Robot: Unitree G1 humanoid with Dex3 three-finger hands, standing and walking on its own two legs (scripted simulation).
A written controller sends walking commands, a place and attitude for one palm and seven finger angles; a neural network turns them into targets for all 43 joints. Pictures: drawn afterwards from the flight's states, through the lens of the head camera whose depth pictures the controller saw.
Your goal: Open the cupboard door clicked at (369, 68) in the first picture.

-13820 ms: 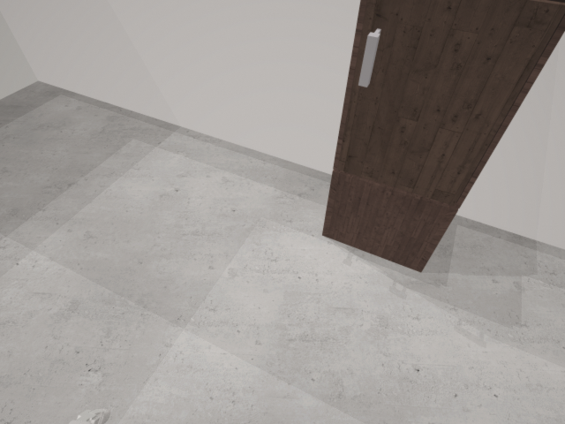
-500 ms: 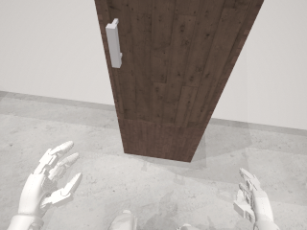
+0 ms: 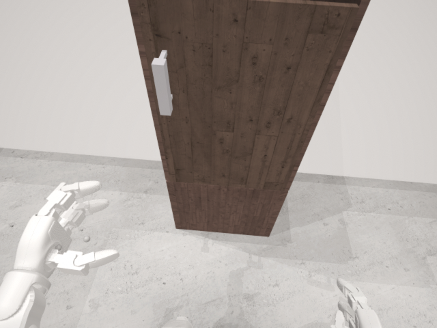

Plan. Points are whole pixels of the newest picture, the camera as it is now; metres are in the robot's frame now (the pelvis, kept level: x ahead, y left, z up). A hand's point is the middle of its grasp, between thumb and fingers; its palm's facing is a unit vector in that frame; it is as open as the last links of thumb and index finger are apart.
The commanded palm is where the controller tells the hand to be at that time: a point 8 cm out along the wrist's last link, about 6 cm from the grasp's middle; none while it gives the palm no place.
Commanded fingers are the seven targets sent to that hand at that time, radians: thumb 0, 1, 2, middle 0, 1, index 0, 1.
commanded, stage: raise the hand with hooked fingers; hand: left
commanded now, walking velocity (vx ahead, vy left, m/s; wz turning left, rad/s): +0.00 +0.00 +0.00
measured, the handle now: (165, 83) +0.59 +0.16 +0.13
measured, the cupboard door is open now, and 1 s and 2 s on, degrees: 0 0 0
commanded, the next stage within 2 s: move the hooked fingers beside the handle in 1.12 s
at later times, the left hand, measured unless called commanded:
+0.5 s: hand (55, 194) +0.28 +0.27 +0.13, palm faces +0.02 -1.00 -0.04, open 13.9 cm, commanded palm +0.25 +0.31 +0.14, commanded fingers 0.00 -0.50 0.30 -0.30 -1.20 -0.30 -1.20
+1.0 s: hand (65, 180) +0.30 +0.25 +0.15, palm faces +0.02 -1.00 -0.02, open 14.0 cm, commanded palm +0.27 +0.30 +0.15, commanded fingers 0.00 -0.50 0.30 -0.30 -1.20 -0.30 -1.20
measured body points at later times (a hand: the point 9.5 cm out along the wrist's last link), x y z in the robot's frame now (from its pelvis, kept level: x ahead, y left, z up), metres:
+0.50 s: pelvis +0.01 +0.00 +0.02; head +0.01 +0.00 +0.47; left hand +0.27 +0.32 +0.14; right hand +0.18 -0.23 -0.05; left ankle +0.04 +0.10 -0.69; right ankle +0.00 -0.13 -0.69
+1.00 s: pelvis +0.01 -0.02 +0.03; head +0.01 -0.02 +0.48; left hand +0.29 +0.31 +0.15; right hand +0.16 -0.27 -0.05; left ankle +0.04 +0.10 -0.69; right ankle +0.00 -0.13 -0.69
